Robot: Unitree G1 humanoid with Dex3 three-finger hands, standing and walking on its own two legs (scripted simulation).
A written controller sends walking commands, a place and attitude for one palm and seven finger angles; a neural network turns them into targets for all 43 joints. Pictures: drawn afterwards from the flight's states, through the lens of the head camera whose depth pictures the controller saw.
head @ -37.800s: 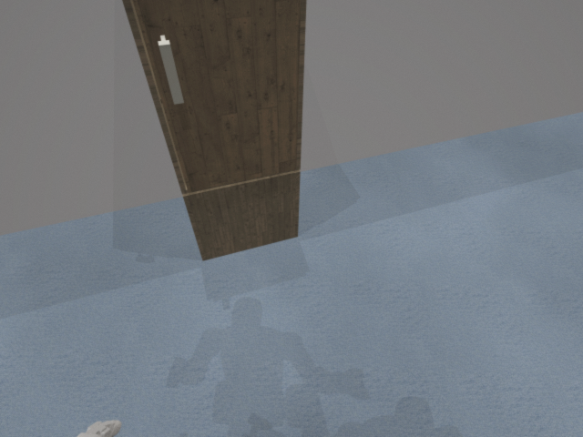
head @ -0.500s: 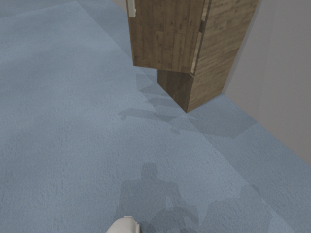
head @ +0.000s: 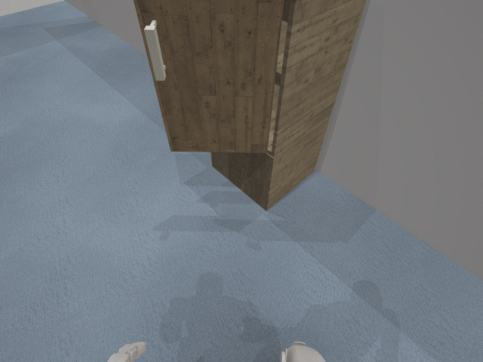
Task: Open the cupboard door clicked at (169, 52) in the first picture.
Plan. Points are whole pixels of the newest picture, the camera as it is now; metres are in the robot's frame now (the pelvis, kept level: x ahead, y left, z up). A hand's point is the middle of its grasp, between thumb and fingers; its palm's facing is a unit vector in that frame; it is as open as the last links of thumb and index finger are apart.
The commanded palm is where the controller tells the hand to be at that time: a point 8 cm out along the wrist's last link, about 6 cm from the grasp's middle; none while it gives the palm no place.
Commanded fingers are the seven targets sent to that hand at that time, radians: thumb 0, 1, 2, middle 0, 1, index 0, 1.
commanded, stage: take the last steps up to it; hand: left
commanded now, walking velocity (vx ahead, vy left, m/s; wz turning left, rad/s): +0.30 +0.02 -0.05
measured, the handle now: (157, 50) +0.87 +0.26 +0.07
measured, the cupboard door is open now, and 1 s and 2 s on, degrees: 45 45 45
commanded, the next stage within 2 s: come to a stop and stand still in 0.52 s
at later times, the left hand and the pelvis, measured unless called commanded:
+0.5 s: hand (154, 352) +0.17 +0.18 -0.19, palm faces +0.09 -0.99 -0.14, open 7.3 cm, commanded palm none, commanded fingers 0.00 0.90 0.90 -0.20 -0.30 -0.20 -0.30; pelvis +0.20 +0.01 -0.01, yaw +0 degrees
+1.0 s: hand (165, 250) +0.38 +0.19 -0.17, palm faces -0.02 -0.96 -0.27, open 7.4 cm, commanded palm none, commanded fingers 0.00 0.90 0.90 -0.20 -0.30 -0.20 -0.30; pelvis +0.30 +0.00 -0.01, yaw -2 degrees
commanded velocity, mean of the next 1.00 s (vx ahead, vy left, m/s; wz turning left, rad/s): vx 0.04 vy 0.01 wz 0.00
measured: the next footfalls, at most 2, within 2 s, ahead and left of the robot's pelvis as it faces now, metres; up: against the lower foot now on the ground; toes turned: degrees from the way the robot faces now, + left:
right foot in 0.12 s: +0.15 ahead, -0.13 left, +0.00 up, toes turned -9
left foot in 0.50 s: +0.31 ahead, +0.12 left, +0.00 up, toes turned +7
